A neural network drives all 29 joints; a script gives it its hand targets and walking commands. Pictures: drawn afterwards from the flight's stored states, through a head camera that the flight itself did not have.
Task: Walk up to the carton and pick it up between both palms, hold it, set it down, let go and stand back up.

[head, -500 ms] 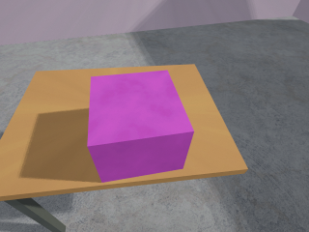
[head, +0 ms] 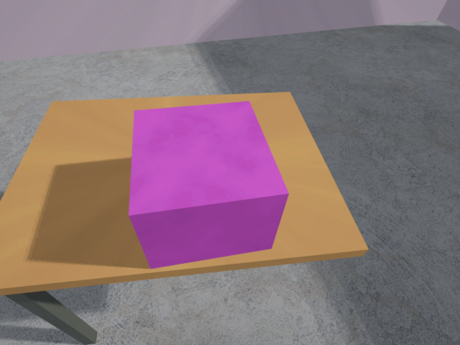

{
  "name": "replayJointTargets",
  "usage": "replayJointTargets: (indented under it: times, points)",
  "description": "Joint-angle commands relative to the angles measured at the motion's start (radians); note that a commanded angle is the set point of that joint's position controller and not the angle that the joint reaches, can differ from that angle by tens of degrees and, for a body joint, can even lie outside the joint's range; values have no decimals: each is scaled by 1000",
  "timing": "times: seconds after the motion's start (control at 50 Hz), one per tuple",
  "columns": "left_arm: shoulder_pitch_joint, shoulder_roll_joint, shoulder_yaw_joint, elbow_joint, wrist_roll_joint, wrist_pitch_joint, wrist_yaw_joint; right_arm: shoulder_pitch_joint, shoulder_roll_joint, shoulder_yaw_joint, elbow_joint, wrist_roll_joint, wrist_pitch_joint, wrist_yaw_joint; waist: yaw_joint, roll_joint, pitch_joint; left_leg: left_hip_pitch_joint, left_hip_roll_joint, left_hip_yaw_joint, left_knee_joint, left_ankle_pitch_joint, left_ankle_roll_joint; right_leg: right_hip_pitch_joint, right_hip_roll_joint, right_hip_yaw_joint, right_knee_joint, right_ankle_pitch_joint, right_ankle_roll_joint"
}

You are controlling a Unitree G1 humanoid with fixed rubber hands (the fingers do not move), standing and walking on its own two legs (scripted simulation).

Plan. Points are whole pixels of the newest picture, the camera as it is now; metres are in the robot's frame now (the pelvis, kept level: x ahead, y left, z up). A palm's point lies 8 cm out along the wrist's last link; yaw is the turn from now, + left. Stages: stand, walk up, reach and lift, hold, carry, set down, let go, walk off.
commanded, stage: stand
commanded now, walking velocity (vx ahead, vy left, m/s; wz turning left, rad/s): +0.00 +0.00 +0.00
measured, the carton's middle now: (203, 179) +0.48 +0.07 -0.02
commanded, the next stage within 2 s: none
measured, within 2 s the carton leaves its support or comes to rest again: neither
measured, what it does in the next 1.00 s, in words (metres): stands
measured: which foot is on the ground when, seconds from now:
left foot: down 0.00-1.00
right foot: down 0.00-1.00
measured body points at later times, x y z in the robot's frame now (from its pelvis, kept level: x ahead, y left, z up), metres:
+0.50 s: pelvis +0.00 +0.00 +0.00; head +0.01 +0.01 +0.45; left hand +0.01 +0.25 -0.15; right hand +0.01 -0.25 -0.15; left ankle +0.03 +0.11 -0.74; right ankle -0.03 -0.13 -0.74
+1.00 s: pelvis +0.01 +0.00 +0.00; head +0.01 +0.01 +0.45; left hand +0.01 +0.25 -0.15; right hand +0.02 -0.24 -0.15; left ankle +0.03 +0.11 -0.74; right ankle -0.03 -0.13 -0.74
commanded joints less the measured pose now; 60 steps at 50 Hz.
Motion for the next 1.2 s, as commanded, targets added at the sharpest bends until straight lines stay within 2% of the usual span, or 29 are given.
replayJointTargets:
  times: [0.0,0.56,0.7,0.72,1.18]
  points:
    - [66,108,25,-26,1,-9,4,62,-111,-23,-25,0,-8,-5,0,15,39,28,98,-104,-71,54,0,-96,-99,73,-77,87,-19]
    - [74,103,25,-12,2,-11,6,65,-104,-25,-15,2,-9,-5,0,8,30,33,100,-105,-70,69,4,-89,-102,69,-67,104,-16]
    - [75,99,24,-8,2,-11,6,64,-104,-25,-12,2,-9,-5,0,11,34,31,99,-105,-72,72,4,-87,-102,68,-67,106,-15]
    - [83,97,23,0,2,-9,6,73,-103,-21,-10,1,-12,-4,0,27,2,42,100,-105,-76,66,6,-70,-98,57,-62,88,-10]
    - [72,94,22,11,-1,-10,7,66,-95,-19,1,2,-11,-8,0,7,32,38,96,-102,-65,106,0,-76,-107,56,-73,127,-16]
